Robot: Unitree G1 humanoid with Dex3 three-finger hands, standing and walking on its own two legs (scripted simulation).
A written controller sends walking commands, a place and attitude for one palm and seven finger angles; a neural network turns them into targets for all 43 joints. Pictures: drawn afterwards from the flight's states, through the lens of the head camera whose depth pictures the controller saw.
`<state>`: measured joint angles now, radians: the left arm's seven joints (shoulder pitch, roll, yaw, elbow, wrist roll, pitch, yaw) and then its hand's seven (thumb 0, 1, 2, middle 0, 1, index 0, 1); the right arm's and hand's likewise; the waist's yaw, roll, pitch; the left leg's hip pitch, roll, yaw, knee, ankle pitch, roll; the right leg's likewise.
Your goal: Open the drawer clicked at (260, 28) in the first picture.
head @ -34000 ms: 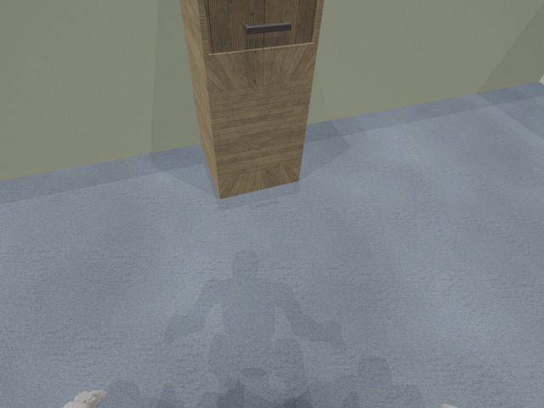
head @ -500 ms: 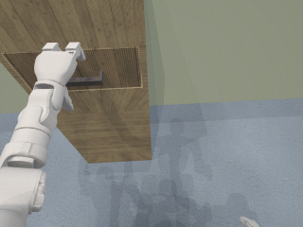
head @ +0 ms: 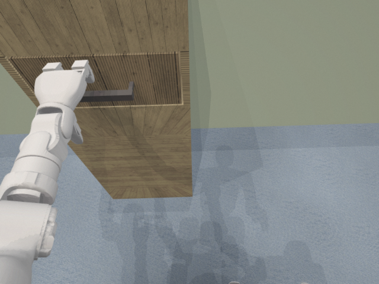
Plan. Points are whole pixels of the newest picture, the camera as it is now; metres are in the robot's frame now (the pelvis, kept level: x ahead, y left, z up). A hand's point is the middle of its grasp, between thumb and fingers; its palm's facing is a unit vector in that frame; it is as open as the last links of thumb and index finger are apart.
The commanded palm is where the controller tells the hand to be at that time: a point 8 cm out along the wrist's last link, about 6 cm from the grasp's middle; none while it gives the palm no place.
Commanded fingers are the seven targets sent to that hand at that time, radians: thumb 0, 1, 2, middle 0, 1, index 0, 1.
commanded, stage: lower the fingers behind the handle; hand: left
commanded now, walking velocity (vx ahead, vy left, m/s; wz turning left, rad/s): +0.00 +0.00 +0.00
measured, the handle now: (102, 90) +0.54 +0.24 +0.07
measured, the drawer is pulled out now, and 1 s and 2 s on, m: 0.00 0.00 0.00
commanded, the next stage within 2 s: lift the hand off the handle in 1.26 s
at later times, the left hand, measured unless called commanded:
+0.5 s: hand (90, 110) +0.47 +0.25 +0.08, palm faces +0.05 +0.01 -1.00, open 13.8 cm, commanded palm +0.44 +0.25 +0.11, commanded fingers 0.00 -0.50 0.30 -0.30 -1.20 -0.30 -1.20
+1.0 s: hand (90, 110) +0.47 +0.25 +0.08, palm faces +0.02 +0.03 -1.00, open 14.0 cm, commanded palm +0.44 +0.25 +0.09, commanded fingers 0.00 -0.50 0.30 -0.30 -1.20 -0.30 -1.20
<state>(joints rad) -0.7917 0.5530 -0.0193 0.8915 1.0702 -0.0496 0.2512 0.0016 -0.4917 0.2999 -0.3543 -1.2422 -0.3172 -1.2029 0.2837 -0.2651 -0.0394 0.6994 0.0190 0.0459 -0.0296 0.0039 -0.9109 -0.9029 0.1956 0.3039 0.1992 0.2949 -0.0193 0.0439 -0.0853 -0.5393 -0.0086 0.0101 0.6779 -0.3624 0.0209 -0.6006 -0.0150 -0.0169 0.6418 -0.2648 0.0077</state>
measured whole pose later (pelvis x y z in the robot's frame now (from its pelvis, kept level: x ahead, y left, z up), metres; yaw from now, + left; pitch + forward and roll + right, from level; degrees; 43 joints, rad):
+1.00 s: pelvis -0.01 +0.00 -0.01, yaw -2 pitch +15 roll +0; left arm -0.84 0.55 -0.05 0.97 1.07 -0.03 0.23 0.00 -0.49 0.30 -0.28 -1.21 -0.25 -1.32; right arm 0.36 -0.29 -0.02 0.67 0.03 0.07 -0.05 0.00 -0.91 -0.90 0.20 0.30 0.20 0.30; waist -0.06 0.03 -0.12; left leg -0.65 0.00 0.04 0.75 -0.38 0.03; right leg -0.71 0.00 0.01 0.71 -0.26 0.01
